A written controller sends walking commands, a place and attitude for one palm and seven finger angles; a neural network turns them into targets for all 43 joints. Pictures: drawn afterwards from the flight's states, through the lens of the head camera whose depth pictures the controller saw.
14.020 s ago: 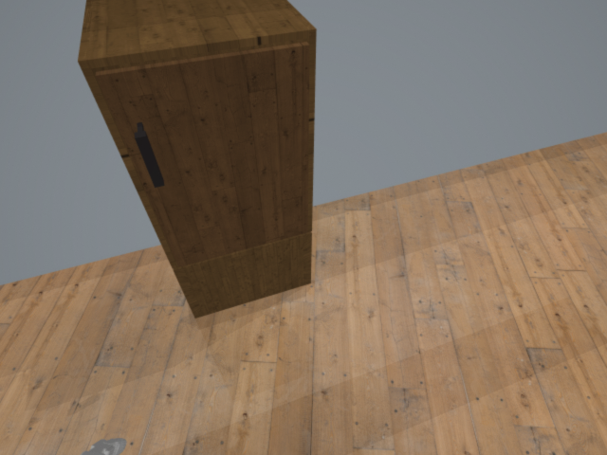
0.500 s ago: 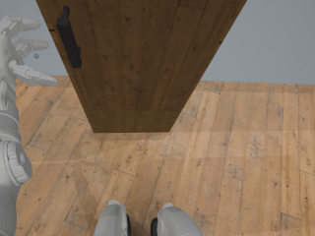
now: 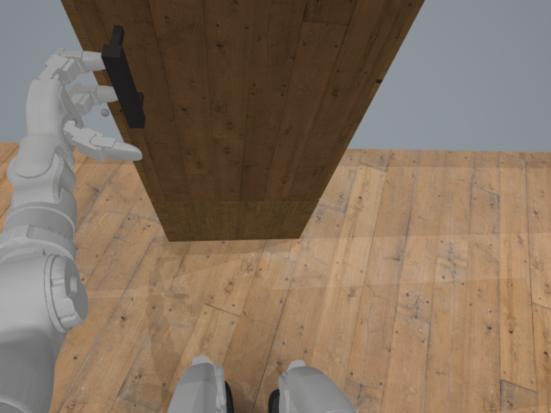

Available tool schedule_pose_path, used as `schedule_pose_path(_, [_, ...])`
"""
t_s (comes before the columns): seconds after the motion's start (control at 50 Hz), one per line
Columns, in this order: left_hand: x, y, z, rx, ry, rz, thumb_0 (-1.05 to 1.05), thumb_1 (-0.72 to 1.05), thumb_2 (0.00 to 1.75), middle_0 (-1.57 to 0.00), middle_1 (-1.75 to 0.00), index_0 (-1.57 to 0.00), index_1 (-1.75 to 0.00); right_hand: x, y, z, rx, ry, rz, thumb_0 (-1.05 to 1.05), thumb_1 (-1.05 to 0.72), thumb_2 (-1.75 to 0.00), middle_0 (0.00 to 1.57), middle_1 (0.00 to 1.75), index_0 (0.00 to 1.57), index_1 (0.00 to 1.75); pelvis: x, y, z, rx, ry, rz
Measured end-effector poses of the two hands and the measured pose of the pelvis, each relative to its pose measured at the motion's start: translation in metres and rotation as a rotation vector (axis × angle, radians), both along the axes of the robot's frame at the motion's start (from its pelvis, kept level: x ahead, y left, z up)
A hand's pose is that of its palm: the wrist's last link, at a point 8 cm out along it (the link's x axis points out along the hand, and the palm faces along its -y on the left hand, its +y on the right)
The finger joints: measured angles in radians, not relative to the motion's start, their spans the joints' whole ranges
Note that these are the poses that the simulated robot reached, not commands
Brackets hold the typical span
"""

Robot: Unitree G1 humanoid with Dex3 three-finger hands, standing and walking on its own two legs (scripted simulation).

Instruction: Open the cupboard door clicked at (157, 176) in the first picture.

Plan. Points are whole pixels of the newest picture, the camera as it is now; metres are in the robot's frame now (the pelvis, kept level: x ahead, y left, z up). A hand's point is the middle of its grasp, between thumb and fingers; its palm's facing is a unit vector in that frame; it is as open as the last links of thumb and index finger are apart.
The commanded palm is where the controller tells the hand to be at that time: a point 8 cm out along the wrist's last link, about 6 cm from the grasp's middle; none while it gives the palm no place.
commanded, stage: slide the fingers in behind the handle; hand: left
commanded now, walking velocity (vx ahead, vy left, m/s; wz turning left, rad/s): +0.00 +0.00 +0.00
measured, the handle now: (128, 80) +0.57 +0.17 +0.08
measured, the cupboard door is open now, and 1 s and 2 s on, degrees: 0 0 0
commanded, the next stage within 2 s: close the thumb around the handle in 0.98 s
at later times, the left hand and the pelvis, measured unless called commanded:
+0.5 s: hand (140, 111) +0.52 +0.15 +0.07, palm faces +0.01 -1.00 -0.01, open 13.9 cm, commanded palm +0.50 +0.19 +0.07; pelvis +0.00 -0.01 +0.00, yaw +0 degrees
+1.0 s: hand (135, 117) +0.51 +0.16 +0.07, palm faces +0.00 -1.00 -0.02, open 14.0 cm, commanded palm +0.49 +0.19 +0.07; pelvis +0.00 -0.02 +0.00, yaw +1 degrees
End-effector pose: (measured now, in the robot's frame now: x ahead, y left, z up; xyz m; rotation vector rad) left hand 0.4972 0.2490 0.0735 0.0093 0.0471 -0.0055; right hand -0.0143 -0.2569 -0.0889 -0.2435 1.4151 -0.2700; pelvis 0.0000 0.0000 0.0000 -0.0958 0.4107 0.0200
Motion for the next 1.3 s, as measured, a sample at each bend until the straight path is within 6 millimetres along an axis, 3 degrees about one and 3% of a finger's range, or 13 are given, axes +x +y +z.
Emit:
schedule_pose_path(0.26, [0.001, -0.017, -0.001, 0.029, -0.031, 0.005, -0.01, -0.50, 0.30, -0.30, -1.20, -0.31, -1.22, -0.013, -0.009, -0.003, -0.002, 0.034, 0.000, 0.01, -0.90, -0.90, 0.20, 0.30, 0.20, 0.30, -0.003, -0.006, -0.004, 0.005, 0.013, 0.003])
schedule_pose_path(0.46, [0.001, -0.045, 0.001, -0.006, -0.006, 0.001, -0.01, -0.50, 0.30, -0.30, -1.20, -0.31, -1.20, -0.005, -0.013, -0.003, 0.014, -0.017, -0.006, 0.01, -0.90, -0.90, 0.20, 0.30, 0.20, 0.30, -0.001, -0.011, 0.000, 0.016, -0.005, -0.002])
schedule_pose_path(0.82, [-0.005, -0.041, 0.004, 0.009, -0.033, 0.023, -0.01, -0.50, 0.30, -0.31, -1.20, -0.31, -1.20, 0.000, -0.021, -0.008, 0.026, -0.032, -0.003, 0.01, -0.90, -0.90, 0.20, 0.30, 0.20, 0.30, -0.003, -0.021, -0.002, 0.025, -0.008, -0.002])
schedule_pose_path(1.12, [-0.005, -0.037, 0.001, -0.001, -0.032, 0.017, -0.01, -0.50, 0.30, -0.31, -1.21, -0.30, -1.20, 0.003, -0.022, -0.005, 0.004, -0.037, 0.007, 0.01, -0.90, -0.90, 0.20, 0.30, 0.20, 0.30, -0.003, -0.017, -0.003, 0.019, -0.004, 0.001])
schedule_pose_path(1.3, [-0.003, -0.036, -0.001, 0.007, -0.021, 0.004, -0.01, -0.29, 0.39, -0.32, -1.22, -0.32, -1.22, -0.001, -0.013, -0.007, 0.018, -0.020, -0.001, 0.01, -0.90, -0.90, 0.20, 0.30, 0.20, 0.30, -0.002, -0.011, -0.002, 0.015, -0.002, 0.000])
